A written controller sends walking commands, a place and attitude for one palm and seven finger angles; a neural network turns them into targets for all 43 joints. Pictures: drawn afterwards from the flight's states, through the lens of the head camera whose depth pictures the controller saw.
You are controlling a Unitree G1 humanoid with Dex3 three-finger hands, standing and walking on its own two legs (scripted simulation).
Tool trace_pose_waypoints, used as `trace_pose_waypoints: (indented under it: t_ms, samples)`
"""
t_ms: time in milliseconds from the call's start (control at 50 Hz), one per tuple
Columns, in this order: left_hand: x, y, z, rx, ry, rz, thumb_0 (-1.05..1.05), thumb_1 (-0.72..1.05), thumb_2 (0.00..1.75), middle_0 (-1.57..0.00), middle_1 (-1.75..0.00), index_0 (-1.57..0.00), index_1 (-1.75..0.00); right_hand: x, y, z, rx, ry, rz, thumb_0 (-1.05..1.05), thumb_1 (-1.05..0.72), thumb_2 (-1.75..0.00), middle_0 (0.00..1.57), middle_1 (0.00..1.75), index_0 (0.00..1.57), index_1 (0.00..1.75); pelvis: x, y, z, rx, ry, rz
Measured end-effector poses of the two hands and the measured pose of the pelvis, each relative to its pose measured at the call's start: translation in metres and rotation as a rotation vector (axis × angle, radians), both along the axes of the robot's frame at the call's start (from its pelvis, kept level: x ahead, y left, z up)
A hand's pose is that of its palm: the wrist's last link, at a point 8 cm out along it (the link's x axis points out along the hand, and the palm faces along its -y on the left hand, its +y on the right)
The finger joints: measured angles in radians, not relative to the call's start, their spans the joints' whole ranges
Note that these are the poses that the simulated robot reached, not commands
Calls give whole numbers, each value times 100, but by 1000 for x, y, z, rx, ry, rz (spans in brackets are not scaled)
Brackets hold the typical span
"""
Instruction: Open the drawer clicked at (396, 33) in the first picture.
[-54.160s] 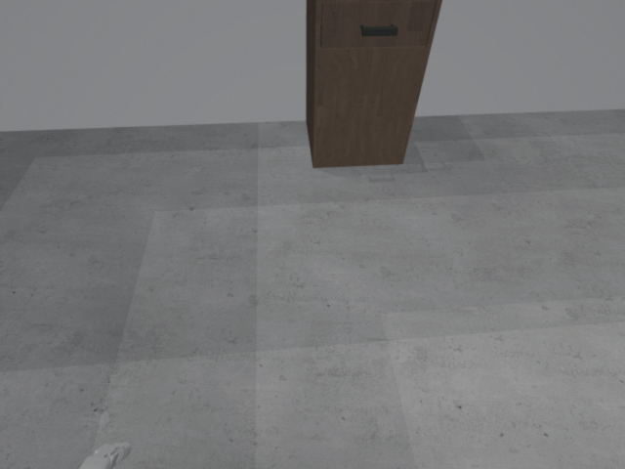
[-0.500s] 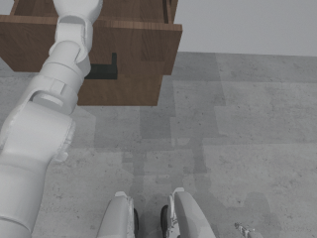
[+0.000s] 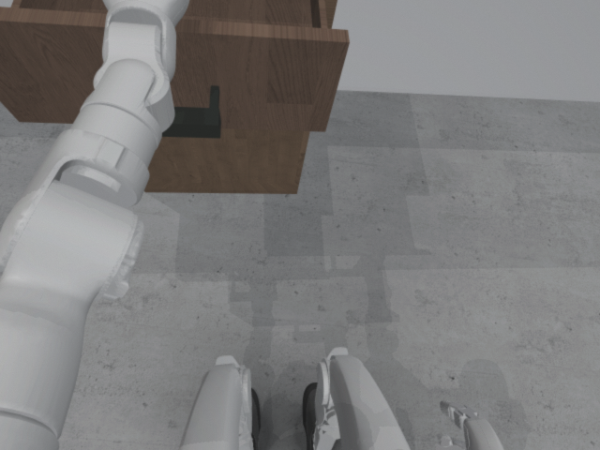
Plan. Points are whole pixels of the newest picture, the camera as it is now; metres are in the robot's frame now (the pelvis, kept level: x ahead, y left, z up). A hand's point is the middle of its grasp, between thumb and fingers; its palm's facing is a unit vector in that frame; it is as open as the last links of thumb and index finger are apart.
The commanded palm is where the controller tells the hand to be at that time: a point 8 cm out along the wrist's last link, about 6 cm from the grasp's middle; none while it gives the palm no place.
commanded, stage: lower the fingers behind the handle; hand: left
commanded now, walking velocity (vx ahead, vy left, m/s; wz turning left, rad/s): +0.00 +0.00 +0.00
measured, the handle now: (164, 106) +0.53 +0.13 +0.06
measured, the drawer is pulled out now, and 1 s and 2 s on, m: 0.21 0.21 0.21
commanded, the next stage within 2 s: lift the fingers back up to retry in 0.20 s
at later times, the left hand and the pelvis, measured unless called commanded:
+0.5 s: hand (157, 30) +0.59 +0.13 +0.12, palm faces +0.02 +0.09 -1.00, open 14.7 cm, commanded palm +0.58 +0.07 +0.03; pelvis +0.00 +0.01 +0.00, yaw -1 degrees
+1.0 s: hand (160, 32) +0.59 +0.13 +0.12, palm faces -0.03 +0.04 -1.00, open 14.6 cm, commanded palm +0.58 +0.07 +0.09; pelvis +0.02 +0.01 +0.03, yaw -2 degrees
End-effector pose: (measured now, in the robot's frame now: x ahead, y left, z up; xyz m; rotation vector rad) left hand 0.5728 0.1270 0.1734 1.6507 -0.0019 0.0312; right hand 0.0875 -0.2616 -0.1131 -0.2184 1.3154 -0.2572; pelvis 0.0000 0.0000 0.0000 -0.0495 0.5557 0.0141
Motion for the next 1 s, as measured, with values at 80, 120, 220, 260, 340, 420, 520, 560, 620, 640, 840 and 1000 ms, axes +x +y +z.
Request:
trace_pose_waypoints:
  t_ms: [80, 120, 220, 260, 340, 420, 520, 560, 620, 640, 840, 1000]
  samples:
    - [0, 0, 0, -1, 2, -5, -17, -61, 11, -32, -120, -32, -120, -1, 0, -1, -2, 3, -3, 1, -90, -90, 21, 30, 20, 30, 0, 0, -1, -1, 0, 0]
    - [0, 0, 0, -2, 2, -9, -16, -61, 11, -32, -120, -32, -120, -3, 1, -1, -3, 5, -5, 1, -90, -90, 21, 30, 20, 30, -1, 1, -1, -2, 0, 0]
    - [0, 0, 0, -3, 2, -15, -16, -61, 11, -32, -120, -32, -120, -7, 2, -2, -3, 12, -13, 1, -90, -90, 21, 30, 20, 30, -1, 2, -2, -3, 0, -2]
    - [0, -1, 0, 0, 0, -17, -16, -61, 11, -32, -120, -32, -120, -8, 2, -2, -1, 16, -16, 1, -90, -90, 21, 30, 20, 30, -1, 3, -3, -4, 0, -3]
    - [0, -2, 0, 11, -2, -22, -16, -61, 11, -32, -120, -32, -120, -12, 3, -3, 3, 25, -21, 1, -90, -90, 21, 30, 20, 30, -1, 4, -3, -5, 0, -3]
    - [0, -2, 0, 13, -2, -23, -16, -61, 11, -32, -120, -32, -120, -14, 5, -4, 8, 31, -26, 1, -90, -90, 21, 30, 20, 30, -1, 5, -3, -7, 0, -4]
    - [0, -2, 0, 7, 5, -28, -16, -61, 11, -32, -120, -32, -120, -16, 7, -2, 13, 36, -31, 1, -90, -90, 21, 30, 20, 30, 0, 5, 0, -8, -4, -7]
    - [0, -2, 0, 2, 10, -33, -16, -61, 12, -32, -120, -32, -120, -18, 8, -1, 15, 39, -33, 1, -90, -90, 21, 30, 20, 30, 0, 5, 2, -9, -6, -8]
    - [0, -2, 0, -4, 18, -40, -16, -61, 13, -32, -120, -32, -120, -20, 9, 3, 17, 44, -38, 1, -90, -90, 21, 30, 20, 30, 1, 6, 5, -11, -9, -10]
    - [0, -2, -1, -7, 21, -42, -16, -61, 13, -32, -120, -32, -120, -21, 9, 4, 18, 46, -40, 1, -90, -90, 21, 30, 20, 30, 2, 6, 6, -11, -10, -10]
    - [1, -1, -1, -29, 42, -62, -17, -61, 16, -32, -120, -32, -120, -36, 9, 22, 12, 76, -62, 1, -90, -90, 21, 30, 20, 30, 9, 6, 21, -15, -23, -17]
    - [1, -1, -1, -41, 58, -76, -16, -61, 18, -32, -120, -32, -120, -51, 10, 38, 7, 105, -88, 1, -90, -90, 21, 30, 20, 30, 15, 7, 35, -18, -37, -24]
